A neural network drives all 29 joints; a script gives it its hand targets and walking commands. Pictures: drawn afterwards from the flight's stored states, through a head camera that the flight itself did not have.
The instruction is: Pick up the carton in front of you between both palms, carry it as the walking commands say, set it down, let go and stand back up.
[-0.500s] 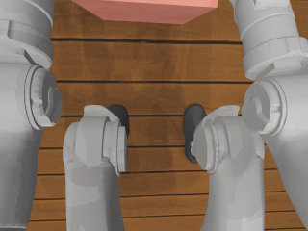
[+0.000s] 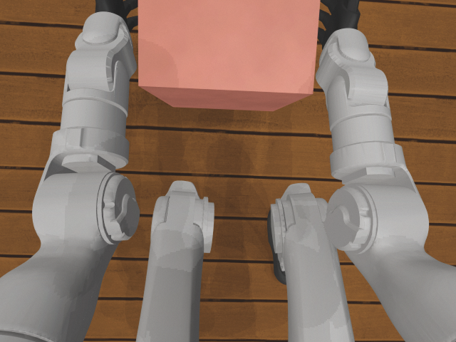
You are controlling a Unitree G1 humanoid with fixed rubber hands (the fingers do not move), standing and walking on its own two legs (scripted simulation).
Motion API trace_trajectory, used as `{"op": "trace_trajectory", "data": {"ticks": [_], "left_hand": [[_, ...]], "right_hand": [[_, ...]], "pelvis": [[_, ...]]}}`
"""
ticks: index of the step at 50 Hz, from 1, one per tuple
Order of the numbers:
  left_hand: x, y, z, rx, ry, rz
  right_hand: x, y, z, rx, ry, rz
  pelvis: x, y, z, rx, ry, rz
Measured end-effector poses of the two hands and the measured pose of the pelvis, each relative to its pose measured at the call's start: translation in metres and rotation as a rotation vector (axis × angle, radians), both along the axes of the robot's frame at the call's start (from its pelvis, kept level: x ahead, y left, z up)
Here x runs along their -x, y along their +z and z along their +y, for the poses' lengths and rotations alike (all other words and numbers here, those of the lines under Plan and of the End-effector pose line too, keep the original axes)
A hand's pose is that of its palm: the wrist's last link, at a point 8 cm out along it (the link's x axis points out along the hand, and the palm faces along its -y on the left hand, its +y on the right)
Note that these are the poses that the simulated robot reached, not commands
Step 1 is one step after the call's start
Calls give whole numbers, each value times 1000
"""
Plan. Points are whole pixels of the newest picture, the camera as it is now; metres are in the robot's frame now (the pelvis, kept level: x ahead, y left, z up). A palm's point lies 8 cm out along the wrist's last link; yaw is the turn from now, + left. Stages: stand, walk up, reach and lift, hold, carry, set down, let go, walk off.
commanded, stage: reach and lift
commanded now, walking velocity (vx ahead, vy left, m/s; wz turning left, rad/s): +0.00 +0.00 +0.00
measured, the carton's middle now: (226, 38) +0.56 +0.04 -0.16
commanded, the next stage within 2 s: none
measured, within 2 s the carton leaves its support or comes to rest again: neither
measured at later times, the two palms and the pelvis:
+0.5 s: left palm out of the picture +0.49 +0.18 +0.06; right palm (424, 8) +0.50 -0.12 +0.06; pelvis +0.00 +0.00 +0.11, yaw +1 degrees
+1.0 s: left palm out of the picture +0.44 +0.17 +0.22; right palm out of the picture +0.45 -0.13 +0.22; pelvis +0.05 -0.01 +0.25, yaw +2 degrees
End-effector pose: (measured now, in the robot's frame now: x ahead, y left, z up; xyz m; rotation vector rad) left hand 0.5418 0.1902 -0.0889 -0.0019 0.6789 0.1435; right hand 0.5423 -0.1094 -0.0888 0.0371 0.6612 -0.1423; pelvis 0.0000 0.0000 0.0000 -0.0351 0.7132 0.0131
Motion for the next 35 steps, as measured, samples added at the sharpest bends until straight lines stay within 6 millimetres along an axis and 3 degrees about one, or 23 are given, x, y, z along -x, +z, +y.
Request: {"op": "trace_trajectory", "data": {"ticks": [7,16,24,35], "left_hand": [[26,61,-4,-4,-8,36],[39,102,-6,-4,-1,18],[48,141,-8,7,13,12],[72,215,-15,17,24,22]], "right_hand": [[25,62,-4,10,6,35],[34,105,-6,11,11,17],[41,146,-8,12,15,11],[64,220,-15,6,14,20]], "pelvis": [[11,42,-2,-2,5,32],[17,77,-3,-6,6,48],[5,109,-3,-8,12,41],[-21,170,-4,-15,16,-36]]}}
